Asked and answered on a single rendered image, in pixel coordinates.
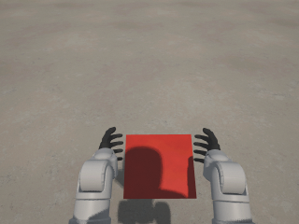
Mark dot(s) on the right robot forearm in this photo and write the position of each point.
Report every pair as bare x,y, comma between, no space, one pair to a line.
229,189

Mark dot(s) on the left robot forearm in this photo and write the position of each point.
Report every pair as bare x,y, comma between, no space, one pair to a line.
94,188

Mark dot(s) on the right robot hand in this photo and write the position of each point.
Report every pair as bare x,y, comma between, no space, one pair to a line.
212,143

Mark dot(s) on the carton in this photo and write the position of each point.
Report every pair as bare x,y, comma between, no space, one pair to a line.
159,166

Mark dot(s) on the left robot hand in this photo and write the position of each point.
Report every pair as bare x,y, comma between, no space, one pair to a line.
107,139

